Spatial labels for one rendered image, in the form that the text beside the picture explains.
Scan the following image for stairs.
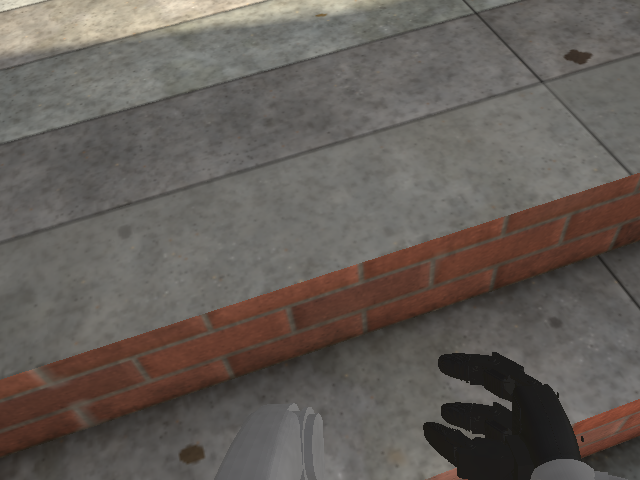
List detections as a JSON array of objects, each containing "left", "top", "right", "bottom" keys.
[{"left": 0, "top": 173, "right": 640, "bottom": 480}]

